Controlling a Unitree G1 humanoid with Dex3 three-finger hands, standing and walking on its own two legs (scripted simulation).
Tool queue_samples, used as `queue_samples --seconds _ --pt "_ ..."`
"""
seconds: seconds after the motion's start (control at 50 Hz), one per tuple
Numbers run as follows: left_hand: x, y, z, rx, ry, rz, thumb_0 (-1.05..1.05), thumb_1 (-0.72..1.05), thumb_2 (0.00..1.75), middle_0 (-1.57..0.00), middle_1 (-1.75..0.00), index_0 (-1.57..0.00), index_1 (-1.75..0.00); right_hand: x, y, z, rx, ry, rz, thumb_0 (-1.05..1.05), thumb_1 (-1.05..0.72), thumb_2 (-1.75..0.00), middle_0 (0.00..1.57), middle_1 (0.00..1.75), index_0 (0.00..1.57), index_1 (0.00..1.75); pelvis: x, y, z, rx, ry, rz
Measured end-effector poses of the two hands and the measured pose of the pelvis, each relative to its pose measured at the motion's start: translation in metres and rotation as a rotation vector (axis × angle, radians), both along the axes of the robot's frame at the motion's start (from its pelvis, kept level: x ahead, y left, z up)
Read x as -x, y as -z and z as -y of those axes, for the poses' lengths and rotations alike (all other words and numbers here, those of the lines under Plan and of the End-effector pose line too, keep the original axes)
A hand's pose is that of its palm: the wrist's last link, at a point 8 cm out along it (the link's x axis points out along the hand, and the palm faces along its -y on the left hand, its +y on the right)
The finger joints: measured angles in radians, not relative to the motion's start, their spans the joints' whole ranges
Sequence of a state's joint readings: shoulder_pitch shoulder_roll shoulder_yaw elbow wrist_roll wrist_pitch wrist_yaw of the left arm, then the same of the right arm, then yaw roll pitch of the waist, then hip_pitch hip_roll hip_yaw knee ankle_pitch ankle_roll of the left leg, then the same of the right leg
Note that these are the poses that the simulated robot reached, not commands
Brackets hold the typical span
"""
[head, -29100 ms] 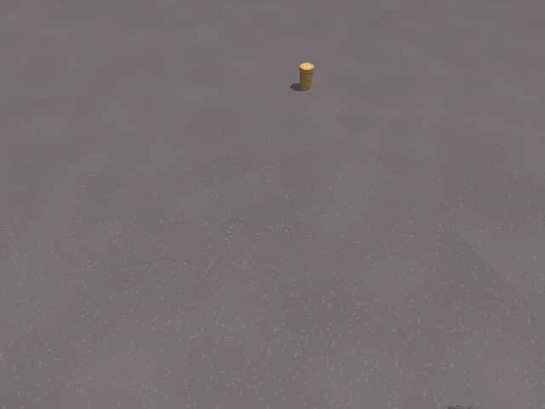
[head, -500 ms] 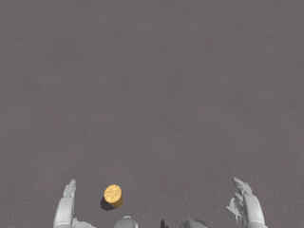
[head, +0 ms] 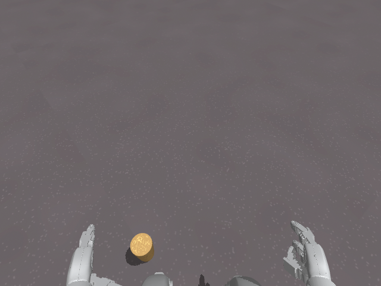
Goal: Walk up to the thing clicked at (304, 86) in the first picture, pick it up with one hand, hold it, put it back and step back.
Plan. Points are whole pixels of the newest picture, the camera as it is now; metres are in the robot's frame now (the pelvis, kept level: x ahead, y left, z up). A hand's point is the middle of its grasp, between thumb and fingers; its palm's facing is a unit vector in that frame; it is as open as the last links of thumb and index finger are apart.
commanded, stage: home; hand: left
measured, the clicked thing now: (144, 249) +0.36 +0.23 -0.64
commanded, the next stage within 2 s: stand in 0.40 s
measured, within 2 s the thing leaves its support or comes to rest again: neither
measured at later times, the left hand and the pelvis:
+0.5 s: hand (111, 265) +0.17 +0.19 -0.05, palm faces +0.11 -0.95 -0.28, open 17.7 cm; pelvis +0.00 +0.00 +0.00, yaw +0 degrees
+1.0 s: hand out of the picture +0.11 +0.24 -0.11, palm faces -0.02 -0.94 -0.35, open 8.6 cm; pelvis +0.00 +0.01 +0.02, yaw +0 degrees
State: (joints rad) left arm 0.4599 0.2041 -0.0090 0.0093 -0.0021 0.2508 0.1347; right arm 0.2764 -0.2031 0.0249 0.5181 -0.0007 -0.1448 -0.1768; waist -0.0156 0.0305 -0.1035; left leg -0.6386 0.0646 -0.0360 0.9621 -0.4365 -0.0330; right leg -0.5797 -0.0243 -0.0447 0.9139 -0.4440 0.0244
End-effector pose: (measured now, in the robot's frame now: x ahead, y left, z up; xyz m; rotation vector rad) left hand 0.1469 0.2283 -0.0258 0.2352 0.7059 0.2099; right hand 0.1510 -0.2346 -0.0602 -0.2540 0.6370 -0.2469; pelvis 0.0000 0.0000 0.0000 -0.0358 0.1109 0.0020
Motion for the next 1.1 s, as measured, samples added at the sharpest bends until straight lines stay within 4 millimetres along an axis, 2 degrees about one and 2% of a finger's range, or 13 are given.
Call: queue_samples --seconds 0.52,0.6,0.74,0.84,0.98,1.1 --pt "-0.003 0.000 -0.003 0.001 -0.005 -0.001 -0.02 -0.59 0.02 -0.05 -0.05 -0.06 -0.04 -0.002 0.001 -0.003 0.002 -0.001 -0.011 0.01 -0.90 -0.90 0.21 0.30 0.21 0.30 -0.003 0.000 -0.002 0.002 -0.001 -0.005" --pt "-0.002 0.000 -0.003 0.003 -0.007 -0.001 -0.02 -0.55 0.07 -0.08 -0.09 -0.09 -0.09 -0.003 0.000 -0.003 0.004 -0.003 -0.006 0.01 -0.90 -0.90 0.21 0.30 0.21 0.30 -0.003 -0.001 -0.002 0.002 -0.001 -0.003" --pt "0.000 0.000 -0.003 0.000 -0.004 -0.005 -0.01 -0.22 0.39 -0.16 -0.22 -0.17 -0.22 -0.002 -0.001 -0.004 0.003 -0.006 -0.003 0.01 -0.90 -0.90 0.21 0.30 0.21 0.30 -0.002 -0.001 -0.003 0.001 -0.001 -0.004" --pt "0.003 0.026 -0.020 -0.051 0.107 -0.069 -0.01 0.12 0.66 -0.19 -0.27 -0.19 -0.27 0.008 0.017 0.008 0.041 -0.139 -0.220 0.01 -0.90 -0.90 0.21 0.30 0.21 0.30 0.004 -0.007 -0.002 -0.024 -0.004 0.069" --pt "0.041 0.048 -0.055 -0.056 0.054 -0.253 0.00 0.60 0.83 -0.20 -0.29 -0.21 -0.29 0.044 0.016 0.037 0.034 -0.070 -0.379 0.01 -0.90 -0.90 0.21 0.30 0.21 0.30 0.004 -0.019 -0.006 -0.033 -0.002 0.120" --pt "0.078 0.052 -0.074 -0.054 -0.003 -0.392 0.00 0.81 0.88 -0.20 -0.30 -0.21 -0.30 0.076 0.012 0.045 0.033 -0.014 -0.489 0.01 -0.90 -0.90 0.21 0.30 0.20 0.30 0.004 -0.032 -0.011 -0.030 -0.003 0.146"
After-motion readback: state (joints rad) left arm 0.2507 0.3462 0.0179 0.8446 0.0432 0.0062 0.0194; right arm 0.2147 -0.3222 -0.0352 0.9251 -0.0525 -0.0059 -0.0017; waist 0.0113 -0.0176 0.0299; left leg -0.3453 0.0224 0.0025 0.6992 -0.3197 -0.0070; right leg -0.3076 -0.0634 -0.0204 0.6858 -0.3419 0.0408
